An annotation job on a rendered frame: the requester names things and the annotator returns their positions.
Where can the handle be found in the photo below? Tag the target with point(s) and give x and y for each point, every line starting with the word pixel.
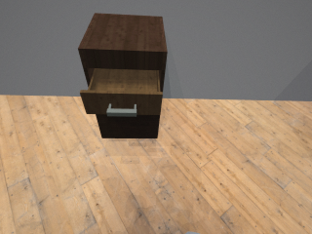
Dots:
pixel 121 112

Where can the cabinet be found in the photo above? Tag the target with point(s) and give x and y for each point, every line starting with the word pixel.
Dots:
pixel 115 41

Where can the drawer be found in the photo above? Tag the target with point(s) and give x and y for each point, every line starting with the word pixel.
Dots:
pixel 123 88

